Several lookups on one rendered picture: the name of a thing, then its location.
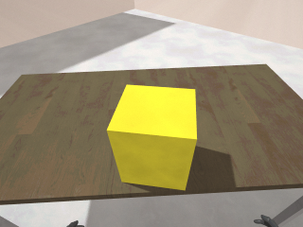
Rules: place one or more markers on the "table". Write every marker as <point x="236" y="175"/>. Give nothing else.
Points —
<point x="54" y="144"/>

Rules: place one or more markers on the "carton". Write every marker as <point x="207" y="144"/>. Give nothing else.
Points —
<point x="153" y="135"/>

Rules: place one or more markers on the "right robot hand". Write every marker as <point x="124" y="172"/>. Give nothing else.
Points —
<point x="266" y="221"/>

